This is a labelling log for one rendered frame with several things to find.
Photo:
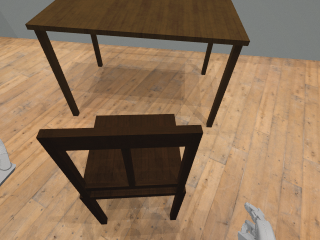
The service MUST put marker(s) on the chair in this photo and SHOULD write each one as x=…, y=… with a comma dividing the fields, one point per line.
x=130, y=156

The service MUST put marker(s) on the left robot hand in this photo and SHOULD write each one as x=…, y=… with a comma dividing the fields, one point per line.
x=6, y=167

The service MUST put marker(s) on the right robot hand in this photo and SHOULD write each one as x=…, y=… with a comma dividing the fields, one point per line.
x=261, y=230

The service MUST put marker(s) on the table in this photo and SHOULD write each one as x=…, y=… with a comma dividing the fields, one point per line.
x=201, y=21

